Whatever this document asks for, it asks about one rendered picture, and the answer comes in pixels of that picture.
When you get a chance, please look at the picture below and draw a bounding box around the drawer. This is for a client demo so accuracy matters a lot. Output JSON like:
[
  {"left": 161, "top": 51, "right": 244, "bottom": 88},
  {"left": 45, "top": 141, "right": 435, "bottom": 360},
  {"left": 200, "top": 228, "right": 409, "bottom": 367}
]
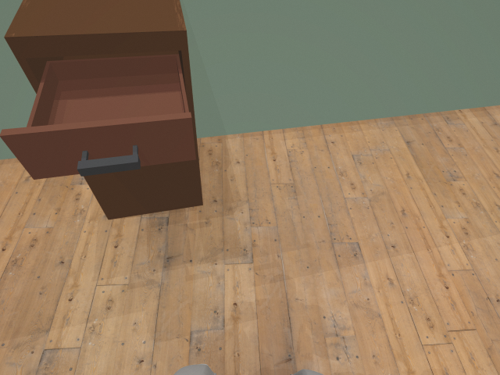
[{"left": 0, "top": 54, "right": 196, "bottom": 180}]

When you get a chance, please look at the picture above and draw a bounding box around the cabinet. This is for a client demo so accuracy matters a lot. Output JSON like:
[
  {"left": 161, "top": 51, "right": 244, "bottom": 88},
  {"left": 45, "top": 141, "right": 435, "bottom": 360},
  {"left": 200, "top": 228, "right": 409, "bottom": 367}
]
[{"left": 4, "top": 0, "right": 203, "bottom": 220}]

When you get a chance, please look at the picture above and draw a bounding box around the handle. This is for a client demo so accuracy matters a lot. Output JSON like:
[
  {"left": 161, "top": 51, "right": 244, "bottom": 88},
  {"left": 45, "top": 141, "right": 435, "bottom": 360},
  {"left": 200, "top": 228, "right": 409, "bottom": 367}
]
[{"left": 77, "top": 145, "right": 141, "bottom": 177}]

